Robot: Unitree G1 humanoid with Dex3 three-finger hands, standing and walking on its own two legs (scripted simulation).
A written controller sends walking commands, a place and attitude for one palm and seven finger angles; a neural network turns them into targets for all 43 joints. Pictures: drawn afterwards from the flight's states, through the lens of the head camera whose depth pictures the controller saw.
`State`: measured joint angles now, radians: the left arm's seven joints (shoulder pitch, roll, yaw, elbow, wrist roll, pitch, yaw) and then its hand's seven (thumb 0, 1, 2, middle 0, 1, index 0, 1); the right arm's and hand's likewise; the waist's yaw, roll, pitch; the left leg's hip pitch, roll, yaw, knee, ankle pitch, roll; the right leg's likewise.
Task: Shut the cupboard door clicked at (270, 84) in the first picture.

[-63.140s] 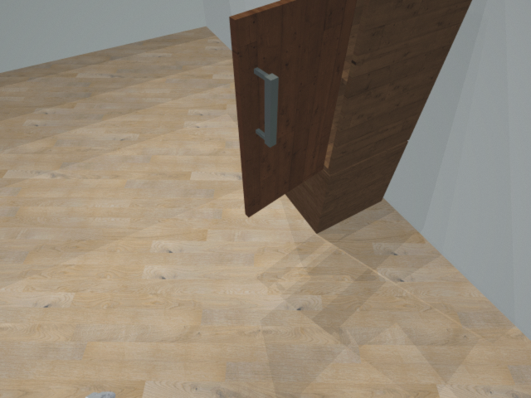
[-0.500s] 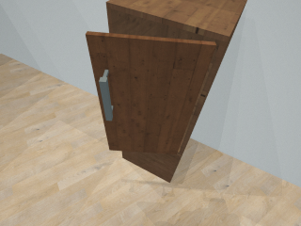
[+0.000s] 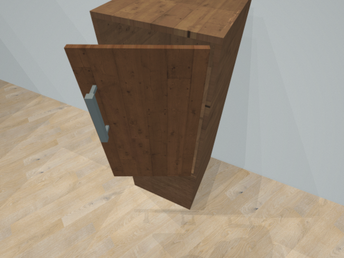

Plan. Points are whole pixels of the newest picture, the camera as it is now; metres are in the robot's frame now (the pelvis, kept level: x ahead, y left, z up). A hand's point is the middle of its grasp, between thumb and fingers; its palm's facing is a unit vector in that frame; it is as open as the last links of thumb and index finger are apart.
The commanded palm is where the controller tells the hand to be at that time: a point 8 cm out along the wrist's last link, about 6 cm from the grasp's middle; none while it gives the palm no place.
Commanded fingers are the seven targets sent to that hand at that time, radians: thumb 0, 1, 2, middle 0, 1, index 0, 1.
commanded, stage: come to a stop and stand still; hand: left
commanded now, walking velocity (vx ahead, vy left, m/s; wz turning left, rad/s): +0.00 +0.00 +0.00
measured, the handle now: (99, 115) +0.47 +0.23 +0.05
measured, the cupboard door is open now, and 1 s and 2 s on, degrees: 25 25 25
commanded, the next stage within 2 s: look again from close up in 0.30 s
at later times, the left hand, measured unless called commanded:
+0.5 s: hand out of the picture -0.03 +0.15 -0.18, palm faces +0.04 -0.99 -0.15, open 7.4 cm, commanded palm none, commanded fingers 0.00 0.90 0.90 -0.20 -0.30 -0.20 -0.30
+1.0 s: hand out of the picture +0.02 +0.22 -0.18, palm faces +0.00 -0.98 -0.20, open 7.4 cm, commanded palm +0.10 +0.27 -0.08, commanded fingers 0.00 0.90 0.90 -0.20 -0.30 -0.20 -0.30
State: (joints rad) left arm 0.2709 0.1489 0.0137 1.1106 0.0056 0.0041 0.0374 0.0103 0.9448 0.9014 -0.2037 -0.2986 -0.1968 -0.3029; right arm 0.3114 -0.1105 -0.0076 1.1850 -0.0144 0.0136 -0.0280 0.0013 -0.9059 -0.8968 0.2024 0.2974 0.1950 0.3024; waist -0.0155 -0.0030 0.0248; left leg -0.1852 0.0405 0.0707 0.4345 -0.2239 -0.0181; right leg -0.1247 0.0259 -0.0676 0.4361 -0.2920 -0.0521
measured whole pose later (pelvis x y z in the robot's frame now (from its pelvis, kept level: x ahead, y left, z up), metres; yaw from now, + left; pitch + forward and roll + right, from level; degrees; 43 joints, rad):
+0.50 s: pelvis +0.00 +0.01 -0.01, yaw +0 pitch +0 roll -2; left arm 0.36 0.07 -0.01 1.12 0.02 -0.04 0.05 0.00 0.91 0.90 -0.21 -0.30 -0.20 -0.30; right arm 0.27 -0.16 -0.02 1.10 -0.01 0.01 -0.03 0.01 -0.92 -0.90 0.20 0.30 0.20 0.30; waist 0.00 0.05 0.03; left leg -0.26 0.06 0.03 0.56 -0.29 0.00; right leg -0.15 0.06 -0.08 0.44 -0.29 -0.05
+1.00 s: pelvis +0.00 +0.05 +0.00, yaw -1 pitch +0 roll +0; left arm 0.27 0.16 -0.01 1.08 0.01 0.00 0.03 0.00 0.91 0.90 -0.20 -0.30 -0.20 -0.30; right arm 0.31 -0.15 0.02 1.10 -0.01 -0.02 -0.02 0.01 -0.91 -0.90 0.20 0.30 0.20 0.30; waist 0.00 0.00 0.03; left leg -0.20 -0.04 0.08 0.46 -0.26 0.06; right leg -0.17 -0.04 -0.03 0.48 -0.31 0.02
